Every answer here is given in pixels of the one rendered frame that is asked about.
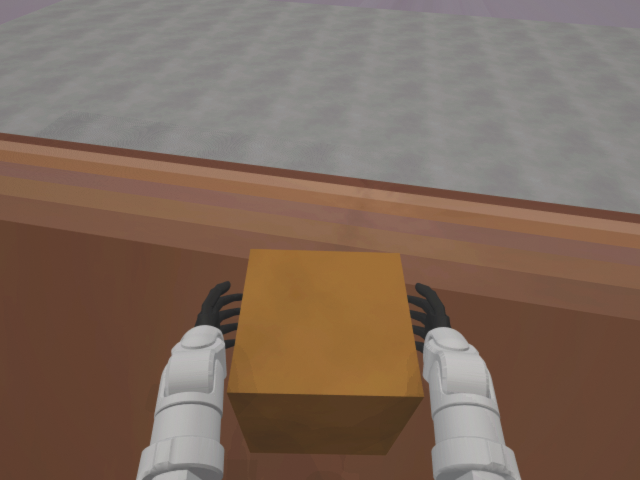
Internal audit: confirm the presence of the robot left hand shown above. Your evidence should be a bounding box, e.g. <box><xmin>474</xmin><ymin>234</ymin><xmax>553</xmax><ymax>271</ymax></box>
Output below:
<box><xmin>194</xmin><ymin>281</ymin><xmax>243</xmax><ymax>349</ymax></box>

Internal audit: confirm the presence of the robot right forearm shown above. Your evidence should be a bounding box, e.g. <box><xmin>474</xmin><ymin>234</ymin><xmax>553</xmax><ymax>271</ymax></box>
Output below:
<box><xmin>423</xmin><ymin>327</ymin><xmax>521</xmax><ymax>480</ymax></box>

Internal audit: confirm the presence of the robot right hand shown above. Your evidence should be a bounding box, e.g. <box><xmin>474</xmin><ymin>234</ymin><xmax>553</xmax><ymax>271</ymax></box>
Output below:
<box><xmin>407</xmin><ymin>283</ymin><xmax>451</xmax><ymax>353</ymax></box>

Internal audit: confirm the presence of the carton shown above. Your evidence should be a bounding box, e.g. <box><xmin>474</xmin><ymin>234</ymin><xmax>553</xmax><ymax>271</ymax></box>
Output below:
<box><xmin>227</xmin><ymin>249</ymin><xmax>424</xmax><ymax>455</ymax></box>

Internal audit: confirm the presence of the robot left forearm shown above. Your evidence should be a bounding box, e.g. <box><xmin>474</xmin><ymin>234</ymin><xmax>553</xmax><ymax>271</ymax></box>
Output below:
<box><xmin>136</xmin><ymin>325</ymin><xmax>227</xmax><ymax>480</ymax></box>

